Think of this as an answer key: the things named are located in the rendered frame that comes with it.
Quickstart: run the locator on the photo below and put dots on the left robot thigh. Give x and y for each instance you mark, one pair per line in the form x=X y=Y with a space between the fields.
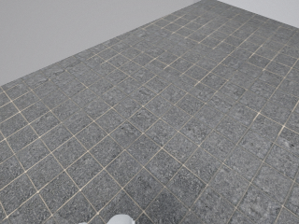
x=121 y=219

